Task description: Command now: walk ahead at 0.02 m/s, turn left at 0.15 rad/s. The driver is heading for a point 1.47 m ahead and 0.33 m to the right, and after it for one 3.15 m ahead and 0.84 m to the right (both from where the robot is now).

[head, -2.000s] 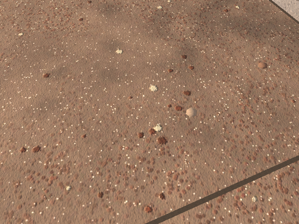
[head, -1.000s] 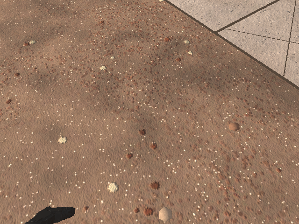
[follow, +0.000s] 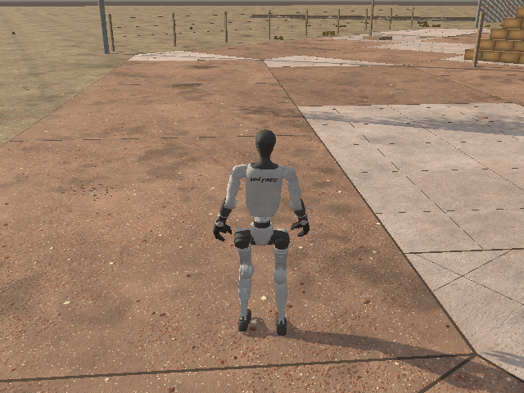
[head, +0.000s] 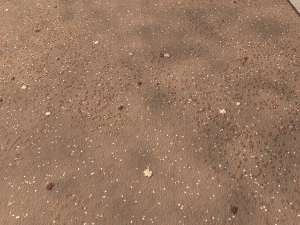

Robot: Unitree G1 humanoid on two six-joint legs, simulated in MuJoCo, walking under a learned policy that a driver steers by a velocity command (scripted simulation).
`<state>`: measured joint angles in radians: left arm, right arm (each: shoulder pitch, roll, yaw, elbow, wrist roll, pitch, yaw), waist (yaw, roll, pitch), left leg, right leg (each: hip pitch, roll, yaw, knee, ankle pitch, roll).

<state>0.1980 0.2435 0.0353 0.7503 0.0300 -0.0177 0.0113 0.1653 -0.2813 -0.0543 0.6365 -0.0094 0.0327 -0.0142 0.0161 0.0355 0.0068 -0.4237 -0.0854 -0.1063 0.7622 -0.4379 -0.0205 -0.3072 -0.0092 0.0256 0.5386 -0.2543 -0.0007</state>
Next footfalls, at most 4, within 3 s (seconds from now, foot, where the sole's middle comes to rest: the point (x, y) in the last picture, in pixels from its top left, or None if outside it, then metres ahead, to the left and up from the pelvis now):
0.14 left None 0.03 0.14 -0.77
2.62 right None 0.42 -0.10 -0.77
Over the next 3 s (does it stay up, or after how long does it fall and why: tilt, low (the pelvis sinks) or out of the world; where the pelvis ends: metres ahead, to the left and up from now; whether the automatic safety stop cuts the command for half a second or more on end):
stays up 0.43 -0.02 0.01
